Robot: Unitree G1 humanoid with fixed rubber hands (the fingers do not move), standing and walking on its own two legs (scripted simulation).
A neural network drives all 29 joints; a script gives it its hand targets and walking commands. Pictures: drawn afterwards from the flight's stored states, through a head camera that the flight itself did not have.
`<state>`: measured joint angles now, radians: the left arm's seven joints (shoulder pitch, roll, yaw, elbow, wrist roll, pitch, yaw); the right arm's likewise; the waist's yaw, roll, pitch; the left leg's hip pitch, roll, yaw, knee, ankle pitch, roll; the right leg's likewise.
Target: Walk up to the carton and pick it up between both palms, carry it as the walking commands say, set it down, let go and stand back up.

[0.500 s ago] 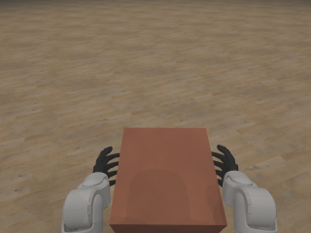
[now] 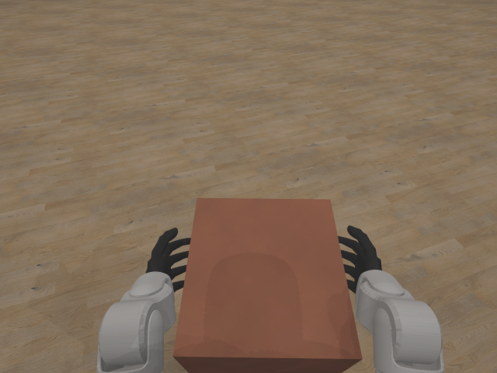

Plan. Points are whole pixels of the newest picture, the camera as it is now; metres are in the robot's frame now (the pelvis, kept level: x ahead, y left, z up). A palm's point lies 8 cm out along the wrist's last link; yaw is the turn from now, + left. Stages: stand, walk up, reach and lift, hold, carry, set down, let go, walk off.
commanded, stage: carry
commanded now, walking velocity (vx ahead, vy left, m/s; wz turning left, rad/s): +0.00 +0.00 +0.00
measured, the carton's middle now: (261, 298) +0.24 +0.00 +0.02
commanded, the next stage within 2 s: none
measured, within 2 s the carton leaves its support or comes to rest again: neither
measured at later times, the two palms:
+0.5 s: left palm (160, 273) +0.25 +0.15 +0.09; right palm (361, 273) +0.25 -0.14 +0.09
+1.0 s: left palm (164, 268) +0.26 +0.15 +0.08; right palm (360, 269) +0.26 -0.14 +0.08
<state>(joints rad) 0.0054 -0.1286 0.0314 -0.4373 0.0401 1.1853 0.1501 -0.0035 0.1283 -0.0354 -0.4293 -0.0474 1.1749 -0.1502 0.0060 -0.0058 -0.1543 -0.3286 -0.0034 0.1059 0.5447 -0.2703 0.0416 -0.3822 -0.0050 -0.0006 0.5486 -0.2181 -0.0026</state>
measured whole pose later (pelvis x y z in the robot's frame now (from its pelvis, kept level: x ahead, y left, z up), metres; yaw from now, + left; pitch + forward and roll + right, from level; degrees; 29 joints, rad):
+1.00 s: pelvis +0.00 +0.01 +0.00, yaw -1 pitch +3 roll +0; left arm -0.06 -0.13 0.04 -0.34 0.07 1.10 0.14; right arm -0.06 0.13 -0.06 -0.33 -0.07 1.09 -0.13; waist 0.00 -0.01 -0.11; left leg -0.32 0.00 0.13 0.54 -0.27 0.05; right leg -0.37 -0.01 -0.01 0.53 -0.21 0.01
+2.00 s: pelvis +0.00 -0.01 +0.00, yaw -2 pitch +3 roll +1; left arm -0.02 -0.13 0.04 -0.47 0.04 1.20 0.15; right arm -0.03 0.13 -0.03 -0.45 -0.05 1.18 -0.15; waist 0.01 -0.02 -0.12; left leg -0.33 0.03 0.16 0.57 -0.29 0.03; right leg -0.41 -0.02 -0.03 0.58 -0.23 -0.01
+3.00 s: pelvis -0.02 -0.09 +0.00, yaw -2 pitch +4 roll -1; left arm 0.03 -0.13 0.02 -0.52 0.04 1.17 0.15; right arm 0.01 0.13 -0.02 -0.52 -0.05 1.18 -0.16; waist 0.01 0.00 -0.11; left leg -0.32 0.03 0.11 0.55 -0.31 0.02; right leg -0.40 0.01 -0.18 0.51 -0.19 -0.09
